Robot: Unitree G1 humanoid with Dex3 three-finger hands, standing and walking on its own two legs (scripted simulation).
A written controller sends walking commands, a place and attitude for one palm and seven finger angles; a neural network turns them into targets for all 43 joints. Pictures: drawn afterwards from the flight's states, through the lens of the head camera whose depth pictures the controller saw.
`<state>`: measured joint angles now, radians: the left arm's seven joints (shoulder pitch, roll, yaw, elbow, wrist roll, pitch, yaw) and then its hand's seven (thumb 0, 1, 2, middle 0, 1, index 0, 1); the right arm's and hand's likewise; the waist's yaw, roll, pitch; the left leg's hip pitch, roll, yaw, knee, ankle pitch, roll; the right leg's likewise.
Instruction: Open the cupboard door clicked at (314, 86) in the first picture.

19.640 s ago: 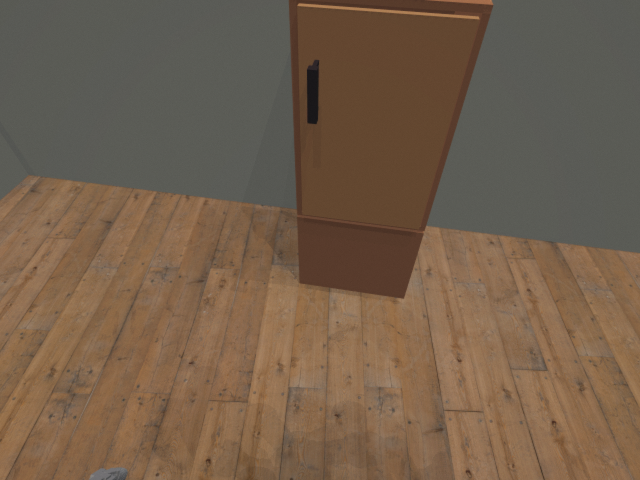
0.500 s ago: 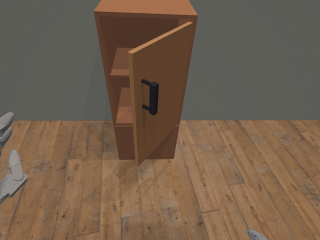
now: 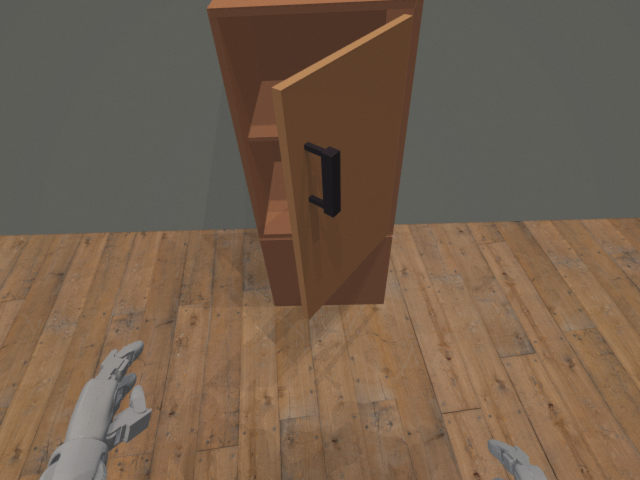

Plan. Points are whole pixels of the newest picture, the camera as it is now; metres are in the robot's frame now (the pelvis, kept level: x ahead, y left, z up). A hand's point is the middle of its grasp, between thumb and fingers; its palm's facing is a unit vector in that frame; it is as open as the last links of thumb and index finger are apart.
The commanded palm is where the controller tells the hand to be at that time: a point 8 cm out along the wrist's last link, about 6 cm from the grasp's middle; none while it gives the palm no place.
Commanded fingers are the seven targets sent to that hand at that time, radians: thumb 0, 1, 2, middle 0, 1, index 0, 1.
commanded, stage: let the arm hang, fingers relaxed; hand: left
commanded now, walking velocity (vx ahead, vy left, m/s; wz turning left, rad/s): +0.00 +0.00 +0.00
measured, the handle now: (321, 179) +0.57 +0.03 +0.07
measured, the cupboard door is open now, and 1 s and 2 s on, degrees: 52 52 52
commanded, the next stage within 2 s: look to check the result in 0.96 s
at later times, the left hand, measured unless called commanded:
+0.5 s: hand out of the picture -0.07 +0.19 -0.16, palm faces +0.02 -0.98 -0.22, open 7.3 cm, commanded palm none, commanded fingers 0.00 0.90 0.90 -0.20 -0.30 -0.20 -0.30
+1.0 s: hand out of the picture -0.02 +0.16 -0.16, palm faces +0.03 -0.99 -0.16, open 7.3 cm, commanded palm none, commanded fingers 0.00 0.90 0.90 -0.20 -0.30 -0.20 -0.30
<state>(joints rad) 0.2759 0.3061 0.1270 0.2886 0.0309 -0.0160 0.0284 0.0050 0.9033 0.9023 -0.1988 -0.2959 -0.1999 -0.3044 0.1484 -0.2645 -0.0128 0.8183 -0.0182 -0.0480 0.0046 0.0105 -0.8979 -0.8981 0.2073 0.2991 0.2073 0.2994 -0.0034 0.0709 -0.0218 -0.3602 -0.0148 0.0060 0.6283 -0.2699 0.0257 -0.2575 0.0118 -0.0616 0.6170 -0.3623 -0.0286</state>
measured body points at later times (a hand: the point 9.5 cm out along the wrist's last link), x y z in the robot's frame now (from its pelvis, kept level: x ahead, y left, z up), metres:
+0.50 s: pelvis -0.01 +0.01 +0.02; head +0.00 +0.00 +0.47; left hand -0.07 +0.24 -0.14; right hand -0.03 -0.20 -0.15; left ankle +0.04 +0.10 -0.73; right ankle -0.02 -0.10 -0.73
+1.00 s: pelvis -0.01 +0.01 +0.02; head +0.00 +0.00 +0.47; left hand -0.02 +0.21 -0.15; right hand -0.04 -0.20 -0.15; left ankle +0.04 +0.10 -0.73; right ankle -0.02 -0.10 -0.73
